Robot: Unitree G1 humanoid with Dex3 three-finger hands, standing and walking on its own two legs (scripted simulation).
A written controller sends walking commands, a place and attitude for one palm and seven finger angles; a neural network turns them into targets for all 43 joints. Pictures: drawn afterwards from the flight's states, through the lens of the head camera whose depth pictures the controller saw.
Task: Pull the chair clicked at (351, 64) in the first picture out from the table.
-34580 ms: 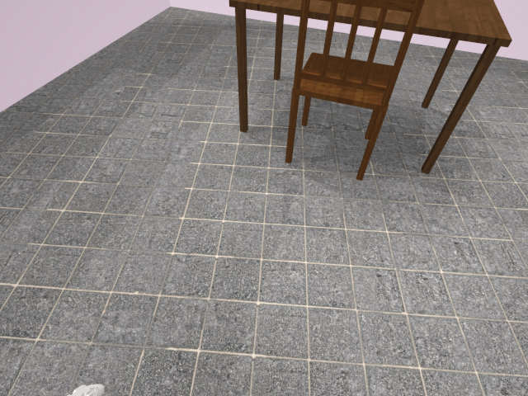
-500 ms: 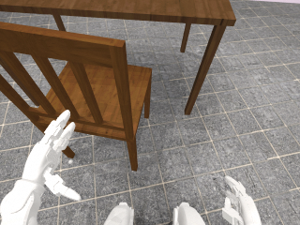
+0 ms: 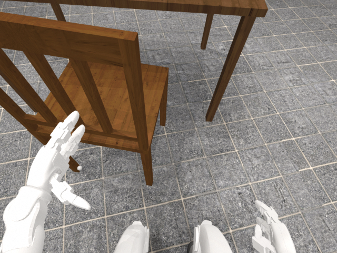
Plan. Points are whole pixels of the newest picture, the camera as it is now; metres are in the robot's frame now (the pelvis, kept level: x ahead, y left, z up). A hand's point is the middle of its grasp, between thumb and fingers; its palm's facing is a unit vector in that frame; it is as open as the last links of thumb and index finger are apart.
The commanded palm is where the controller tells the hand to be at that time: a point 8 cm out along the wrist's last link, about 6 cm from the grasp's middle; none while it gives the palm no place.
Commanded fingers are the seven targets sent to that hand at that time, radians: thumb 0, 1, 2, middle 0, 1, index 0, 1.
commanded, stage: aim the fingers beside a spindle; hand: left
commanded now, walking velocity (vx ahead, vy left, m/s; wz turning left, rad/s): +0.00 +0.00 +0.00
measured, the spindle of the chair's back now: (61, 96) +0.48 +0.30 +0.03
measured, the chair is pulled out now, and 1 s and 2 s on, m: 0.22 0.22 0.22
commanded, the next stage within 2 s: push the fingers through the gap in 1.18 s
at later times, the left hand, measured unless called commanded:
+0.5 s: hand (86, 157) +0.32 +0.20 +0.02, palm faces -0.17 -0.98 -0.05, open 16.9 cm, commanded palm +0.31 +0.26 +0.02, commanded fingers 0.00 -0.50 0.30 -0.06 -0.08 -0.06 -0.08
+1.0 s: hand (87, 156) +0.32 +0.20 +0.01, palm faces -0.16 -0.99 -0.05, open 16.9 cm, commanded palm +0.31 +0.26 +0.02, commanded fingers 0.00 -0.50 0.30 -0.06 -0.08 -0.06 -0.08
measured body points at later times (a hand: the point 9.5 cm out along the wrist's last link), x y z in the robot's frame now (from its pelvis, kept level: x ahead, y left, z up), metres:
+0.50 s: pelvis +0.00 +0.00 -0.01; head +0.11 +0.01 +0.42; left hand +0.32 +0.26 +0.02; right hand +0.16 -0.25 -0.10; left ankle +0.01 +0.11 -0.64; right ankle +0.04 -0.13 -0.64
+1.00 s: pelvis +0.00 +0.00 -0.01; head +0.12 +0.02 +0.42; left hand +0.33 +0.26 +0.02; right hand +0.16 -0.25 -0.10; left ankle +0.01 +0.11 -0.64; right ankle +0.04 -0.13 -0.64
